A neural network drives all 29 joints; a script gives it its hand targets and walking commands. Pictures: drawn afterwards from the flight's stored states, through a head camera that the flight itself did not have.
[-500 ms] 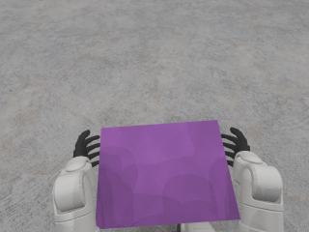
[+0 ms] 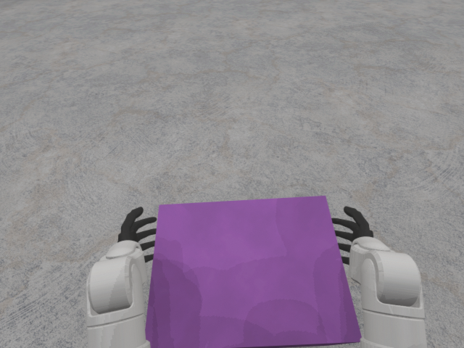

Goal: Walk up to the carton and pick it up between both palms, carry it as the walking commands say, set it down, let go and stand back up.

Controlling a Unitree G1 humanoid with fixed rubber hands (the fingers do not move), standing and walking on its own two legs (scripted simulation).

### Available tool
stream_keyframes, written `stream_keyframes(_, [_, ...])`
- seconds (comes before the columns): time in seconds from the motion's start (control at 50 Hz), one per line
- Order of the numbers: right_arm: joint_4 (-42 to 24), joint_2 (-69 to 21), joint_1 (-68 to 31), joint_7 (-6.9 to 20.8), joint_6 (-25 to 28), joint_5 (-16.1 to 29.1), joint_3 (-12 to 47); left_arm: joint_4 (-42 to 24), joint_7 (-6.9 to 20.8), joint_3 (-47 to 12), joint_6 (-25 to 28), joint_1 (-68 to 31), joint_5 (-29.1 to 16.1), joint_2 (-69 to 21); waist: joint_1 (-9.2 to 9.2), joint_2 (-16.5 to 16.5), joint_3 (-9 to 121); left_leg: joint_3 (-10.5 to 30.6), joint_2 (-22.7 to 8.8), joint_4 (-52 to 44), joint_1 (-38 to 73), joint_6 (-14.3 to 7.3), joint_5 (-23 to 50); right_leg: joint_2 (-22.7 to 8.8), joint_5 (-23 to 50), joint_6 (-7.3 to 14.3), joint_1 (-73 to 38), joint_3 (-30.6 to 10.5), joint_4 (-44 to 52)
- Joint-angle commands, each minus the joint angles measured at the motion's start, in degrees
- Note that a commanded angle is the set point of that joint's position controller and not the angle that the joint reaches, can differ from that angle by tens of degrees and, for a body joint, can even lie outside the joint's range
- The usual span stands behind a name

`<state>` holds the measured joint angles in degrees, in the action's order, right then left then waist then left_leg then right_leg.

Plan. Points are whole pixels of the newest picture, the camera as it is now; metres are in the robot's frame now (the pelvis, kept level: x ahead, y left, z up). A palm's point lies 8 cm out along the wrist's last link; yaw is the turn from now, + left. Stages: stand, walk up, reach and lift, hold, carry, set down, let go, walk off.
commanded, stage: carry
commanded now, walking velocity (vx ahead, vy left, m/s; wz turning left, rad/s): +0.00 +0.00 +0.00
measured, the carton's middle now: (246, 277) +0.25 -0.01 -0.01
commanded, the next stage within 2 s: none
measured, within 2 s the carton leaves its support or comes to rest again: neither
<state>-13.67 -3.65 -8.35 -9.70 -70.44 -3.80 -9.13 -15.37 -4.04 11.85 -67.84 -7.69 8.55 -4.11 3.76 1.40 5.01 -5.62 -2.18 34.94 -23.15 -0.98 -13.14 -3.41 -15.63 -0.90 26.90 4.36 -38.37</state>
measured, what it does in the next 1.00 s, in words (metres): walks backwards: right foot, then right foot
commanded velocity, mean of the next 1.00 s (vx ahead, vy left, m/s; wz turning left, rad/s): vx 0.00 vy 0.00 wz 0.00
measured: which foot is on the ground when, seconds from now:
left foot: down 0.00-0.44, up 0.46-0.64, down 0.66-1.00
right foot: up 0.00-0.02, down 0.04-0.32, up 0.34-0.40, down 0.42-1.00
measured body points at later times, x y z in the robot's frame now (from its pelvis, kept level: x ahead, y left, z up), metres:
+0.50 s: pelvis -0.13 -0.01 -0.02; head -0.16 -0.02 +0.43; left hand +0.14 +0.19 +0.06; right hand +0.15 -0.19 +0.04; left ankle +0.02 +0.12 -0.69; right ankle -0.02 -0.08 -0.72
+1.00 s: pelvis -0.20 +0.00 -0.01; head -0.27 -0.02 +0.43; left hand +0.05 +0.20 +0.08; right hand +0.05 -0.18 +0.06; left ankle -0.19 +0.09 -0.72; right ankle -0.03 -0.09 -0.72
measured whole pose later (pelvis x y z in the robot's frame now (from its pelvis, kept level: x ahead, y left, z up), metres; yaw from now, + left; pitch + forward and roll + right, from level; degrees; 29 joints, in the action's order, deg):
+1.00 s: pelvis -0.20 +0.00 -0.01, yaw +2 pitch -3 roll +3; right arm -13.8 -4.9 -5.8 -7.2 -70.6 -8.3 -9.3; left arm -11.4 -4.9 9.8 -67.7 -8.0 6.2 -2.1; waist -0.2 0.3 6.8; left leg -8.4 1.3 40.6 -16.7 -2.8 -21.5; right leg -2.0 -10.2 1.0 30.3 2.3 -37.0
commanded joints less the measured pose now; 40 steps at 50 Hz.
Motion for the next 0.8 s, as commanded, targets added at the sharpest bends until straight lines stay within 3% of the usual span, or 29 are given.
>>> stream_keyframes(0.0, [-7.85, -51.41, -37.13, 25.74, 1.42, 25.53, 40.22, -6.96, 17.13, -44.04, -0.19, -35.90, -27.23, -54.34, -4.45, -11.87, 12.25, 8.22, -9.57, -20.39, -6.13, -0.89, -25.45, 0.07, -0.06, 0.46, -12.38, -0.58, -0.18])
stream_keyframes(0.02, [-6.99, -49.47, -33.20, 25.49, 1.50, 23.95, 39.19, -7.47, 17.19, -44.34, 0.02, -34.03, -27.67, -51.97, -4.13, -10.31, 12.40, 6.14, -7.83, -18.72, -4.43, -0.29, -23.32, 2.03, 0.90, 0.72, -11.16, 0.85, 2.99])
stream_keyframes(0.06, [-11.11, -48.97, -35.18, 24.82, 1.71, 23.64, 39.26, -6.87, 17.74, -44.41, -0.86, -34.44, -28.87, -52.50, -3.75, -6.59, 15.36, 6.79, -6.93, -11.92, 1.36, -0.46, -12.10, -2.23, -0.39, 1.91, -12.14, -4.91, 14.01])
stream_keyframes(0.08, [-9.50, -48.42, -34.12, 24.57, 1.12, 22.90, 39.06, -4.84, 18.07, -44.58, -0.97, -33.54, -28.81, -51.48, -3.16, -0.53, 13.08, 5.07, -4.23, -12.79, 1.27, 0.84, -13.32, -3.11, -9.27, 2.66, -7.24, -7.95, 14.76])
stream_keyframes(0.1, [-8.10, -47.86, -33.49, 23.99, 1.12, 21.99, 38.94, -0.17, 18.50, -43.58, -1.39, -31.27, -28.19, -51.69, -2.98, 0.12, 9.94, 3.74, -3.20, -11.09, 3.79, 1.22, -15.73, -4.90, -20.78, 3.16, 0.05, -11.00, 19.12])
stream_keyframes(0.14, [-10.80, -49.67, -37.15, 23.72, 1.50, 22.33, 39.31, -2.13, 19.46, -42.45, -0.82, -33.95, -29.38, -52.10, -2.97, 8.20, 9.12, 2.85, -1.42, -5.88, 6.29, 0.16, -13.11, -5.84, -27.14, 2.82, 3.73, -12.21, 24.08])
stream_keyframes(0.22, [-12.02, -50.99, -34.85, 23.53, 2.07, 23.63, 41.07, -6.55, 18.98, -44.16, -0.34, -34.35, -30.09, -52.37, -2.81, 5.59, 18.77, 1.00, -0.41, -0.22, 12.47, -1.13, -3.36, -4.16, -15.94, 2.10, 1.08, -6.05, 17.84])
stream_keyframes(0.24, [-7.85, -51.59, -32.59, 23.41, 1.54, 22.72, 40.30, -4.82, 18.68, -43.87, -0.87, -34.65, -29.49, -52.47, -2.63, 5.97, 17.60, 4.46, -2.37, -3.23, 10.77, -1.86, -10.06, -3.65, -18.55, 2.45, 2.56, -5.38, 16.23])
stream_keyframes(0.28, [-7.32, -50.91, -32.56, 24.08, 1.33, 22.74, 39.13, -2.59, 18.46, -42.60, -1.24, -32.77, -27.30, -51.48, -2.29, -7.21, 14.33, 8.06, -4.10, -13.23, 3.16, -2.43, -25.79, 2.15, -19.86, 1.17, 3.63, 0.01, 5.50])
stream_keyframes(0.3, [-8.24, -50.67, -33.80, 24.23, 1.46, 22.90, 39.38, -3.00, 18.56, -43.14, -1.33, -33.48, -27.95, -52.19, -2.59, -11.20, 13.67, 13.57, -9.10, -21.51, -3.65, -3.33, -32.33, 5.16, -12.62, 0.63, -2.89, 3.64, -5.42])
stream_keyframes(0.32, [-10.86, -50.13, -34.68, 24.17, 1.61, 23.21, 40.31, -3.93, 18.34, -42.65, -0.91, -32.16, -27.73, -51.96, -2.83, -9.39, 17.48, 14.86, -11.93, -23.67, -6.19, -4.43, -32.02, 5.37, -7.02, 0.99, -9.34, 2.98, -11.38])
stream_keyframes(0.36, [-3.78, -47.73, -34.10, 24.16, 2.61, 19.35, 36.04, 4.14, 18.81, -39.70, 0.66, -30.31, -24.85, -52.58, -4.37, -16.24, 14.74, 8.42, -10.10, -25.87, -15.54, -1.67, -32.93, 6.05, -5.36, 2.15, -16.13, 3.64, -14.29])
stream_keyframes(0.38, [-7.32, -50.55, -34.60, 24.67, 2.64, 22.20, 39.26, -6.64, 18.27, -43.22, 1.52, -35.88, -28.05, -52.69, -5.34, -15.64, 13.82, 4.38, -9.16, -22.34, -13.14, 0.25, -32.31, 5.71, -5.89, 2.36, -14.28, 2.24, -10.26])
stream_keyframes(0.4, [-13.15, -50.56, -36.77, 24.94, 2.32, 23.99, 41.23, -10.42, 17.83, -44.97, 0.98, -36.96, -29.27, -53.48, -5.69, -10.81, 15.13, 0.75, -6.45, -14.14, -9.76, 0.96, -30.31, 5.38, -8.12, 2.64, -12.24, 0.81, -3.95])
stream_keyframes(0.42, [-9.92, -50.78, -36.08, 24.74, 1.85, 22.86, 39.93, -8.09, 17.96, -44.12, 0.31, -38.77, -29.02, -53.35, -5.18, 2.80, 12.12, -0.59, -2.15, -0.22, -3.81, 1.04, -23.49, -0.14, -17.12, 4.72, -4.33, -8.92, 13.34])
stream_keyframes(0.44, [-8.35, -49.43, -35.93, 24.29, 2.37, 21.48, 38.40, -4.63, 18.00, -42.69, 0.27, -35.30, -27.12, -53.27, -4.59, 10.82, 11.40, -0.48, 0.08, 17.76, -2.44, 2.44, -13.28, -11.36, -26.67, 8.58, 0.63, -27.03, 25.04])
stream_keyframes(0.46, [1.26, -47.44, -30.91, 23.81, 3.73, 15.98, 34.35, 9.71, 18.53, -34.95, 1.38, -27.63, -21.29, -49.04, -3.78, 15.28, 8.91, 0.86, 2.17, 30.15, -4.34, 2.56, -9.20, -17.71, -41.22, 12.39, 8.59, -33.59, 33.64])
stream_keyframes(0.48, [-1.92, -45.72, -32.63, 23.98, 5.66, 15.63, 35.37, 9.28, 19.32, -35.10, 2.93, -27.24, -21.08, -47.37, -3.09, 12.31, 5.83, 0.01, 4.07, 39.47, -0.58, 2.35, -8.35, -17.63, -43.81, 11.24, 17.73, -29.46, 37.25])
stream_keyframes(0.5, [-16.11, -50.00, -39.80, 24.34, 5.38, 22.41, 43.07, -3.67, 19.29, -42.66, 2.57, -31.45, -26.47, -51.58, -2.74, 10.53, 8.17, 0.77, 4.21, 41.53, 3.58, 1.56, -7.05, -14.27, -34.32, 7.66, 18.39, -23.88, 35.57])
stream_keyframes(0.52, [-17.69, -52.03, -42.78, 24.58, 4.46, 24.79, 44.38, -9.15, 19.06, -44.46, 1.32, -36.89, -28.77, -53.17, -2.76, 10.22, 10.74, -0.09, 4.10, 37.77, 3.15, 1.04, -7.39, -11.08, -26.11, 4.80, 13.05, -17.41, 31.97])
stream_keyframes(0.54, [-13.32, -51.39, -42.77, 24.34, 4.32, 23.78, 42.35, -7.86, 18.62, -44.34, 1.20, -39.88, -28.51, -53.77, -3.17, 6.25, 15.12, -0.08, 3.77, 27.83, 1.21, 0.24, -9.12, -10.12, -20.61, 4.67, 3.71, -14.96, 28.46])
stream_keyframes(0.56, [-14.40, -53.51, -40.70, 23.99, 4.15, 25.62, 42.96, -12.51, 18.03, -45.68, 1.38, -39.84, -29.67, -54.36, -2.96, 9.53, 17.10, 1.22, 2.65, 16.21, 1.02, 0.24, -11.65, -7.38, -10.79, 3.71, -3.61, -10.84, 24.01])
stream_keyframes(0.6, [-13.65, -49.85, -36.76, 22.84, 2.78, 26.22, 43.49, -11.23, 17.02, -44.17, 0.52, -33.77, -28.15, -51.21, -3.77, 12.18, 18.92, 1.47, 3.93, 0.06, 0.40, -0.41, -17.84, -8.54, -8.93, 6.84, -14.43, -15.22, 21.65])
stream_keyframes(0.62, [-12.85, -50.76, -34.03, 22.75, 2.71, 26.40, 42.89, -12.44, 16.47, -45.46, 0.46, -32.89, -28.18, -51.13, -3.78, 7.35, 22.53, -1.97, 5.59, -7.70, 7.52, -1.34, -14.03, -9.04, -8.48, 7.08, -15.07, -13.32, 20.52])
stream_keyframes(0.64, [-10.92, -50.16, -31.27, 22.49, 2.17, 26.28, 43.28, -11.31, 16.36, -45.29, 0.07, -28.90, -27.60, -48.84, -3.86, 7.19, 22.45, 0.83, 1.86, -18.81, 10.08, -1.85, -12.33, -7.79, -5.64, 6.27, -18.13, -13.54, 16.61])
stream_keyframes(0.68, [-9.15, -49.07, -28.43, 23.95, 1.84, 24.58, 39.94, -9.63, 15.98, -44.69, -0.59, -26.27, -25.55, -47.99, -3.84, -11.33, 20.09, 15.35, -9.02, -17.80, 18.50, -4.37, -11.68, -2.02, 2.44, 0.67, -3.80, -8.04, 11.83])
stream_keyframes(0.7, [-10.01, -48.55, -27.04, 24.24, 2.78, 23.78, 39.91, -12.06, 16.46, -46.16, -0.31, -30.25, -27.03, -49.35, -2.82, -14.58, 13.76, 13.65, -10.34, -15.82, 10.40, -5.65, -14.88, -0.83, 3.06, -1.06, -1.14, -4.39, 10.43])
stream_keyframes(0.74, [-11.73, -51.39, -33.01, 24.24, 2.54, 25.11, 41.21, -9.00, 17.51, -45.45, -0.44, -32.47, -28.59, -51.73, -3.49, -4.19, 14.82, 11.27, -9.34, -14.84, 4.83, -3.88, -3.40, -0.48, 6.49, 0.58, -7.82, -4.41, 9.43])
stream_keyframes(0.78, [-11.58, -48.91, -32.58, 23.99, 2.49, 22.92, 39.38, -7.72, 17.86, -44.79, -0.37, -31.23, -27.51, -50.22, -3.39, -4.01, 13.77, 10.85, -9.13, -17.54, -1.09, -5.14, -18.18, 0.11, 5.02, 0.20, -10.74, -2.68, 5.25])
